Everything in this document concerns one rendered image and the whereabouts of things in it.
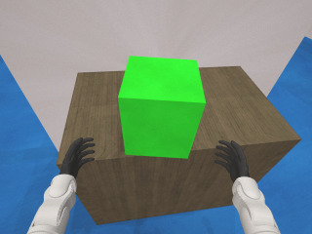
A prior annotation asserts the robot right hand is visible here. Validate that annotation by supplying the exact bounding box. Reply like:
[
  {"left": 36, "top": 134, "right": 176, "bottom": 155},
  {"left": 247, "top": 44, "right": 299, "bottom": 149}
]
[{"left": 214, "top": 140, "right": 250, "bottom": 183}]

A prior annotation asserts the robot left forearm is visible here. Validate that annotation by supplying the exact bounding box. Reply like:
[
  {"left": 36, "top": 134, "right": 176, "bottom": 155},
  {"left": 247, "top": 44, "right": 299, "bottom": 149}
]
[{"left": 26, "top": 174, "right": 77, "bottom": 234}]

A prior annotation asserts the pedestal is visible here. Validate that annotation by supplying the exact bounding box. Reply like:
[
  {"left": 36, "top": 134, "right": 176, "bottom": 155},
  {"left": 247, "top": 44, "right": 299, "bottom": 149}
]
[{"left": 56, "top": 65, "right": 301, "bottom": 225}]

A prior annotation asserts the robot left hand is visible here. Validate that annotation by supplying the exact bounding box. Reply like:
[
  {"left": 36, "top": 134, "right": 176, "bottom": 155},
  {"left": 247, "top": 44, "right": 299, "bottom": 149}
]
[{"left": 59, "top": 137, "right": 95, "bottom": 179}]

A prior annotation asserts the robot right forearm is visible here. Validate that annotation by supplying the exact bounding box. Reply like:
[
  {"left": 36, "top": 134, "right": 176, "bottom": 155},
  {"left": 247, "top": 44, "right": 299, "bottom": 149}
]
[{"left": 232, "top": 176, "right": 281, "bottom": 234}]

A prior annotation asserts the carton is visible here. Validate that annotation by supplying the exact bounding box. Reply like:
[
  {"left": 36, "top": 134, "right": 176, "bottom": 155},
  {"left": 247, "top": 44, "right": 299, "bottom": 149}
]
[{"left": 118, "top": 56, "right": 206, "bottom": 159}]

